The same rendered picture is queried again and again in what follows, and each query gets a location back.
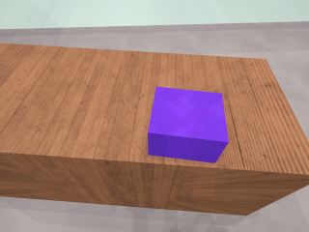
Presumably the pedestal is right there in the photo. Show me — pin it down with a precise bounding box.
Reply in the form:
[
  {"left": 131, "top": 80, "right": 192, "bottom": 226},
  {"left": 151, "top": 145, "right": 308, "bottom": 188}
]
[{"left": 0, "top": 43, "right": 309, "bottom": 216}]

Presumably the carton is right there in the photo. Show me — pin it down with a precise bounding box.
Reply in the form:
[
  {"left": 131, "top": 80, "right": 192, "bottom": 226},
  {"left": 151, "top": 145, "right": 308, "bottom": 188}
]
[{"left": 148, "top": 86, "right": 229, "bottom": 163}]

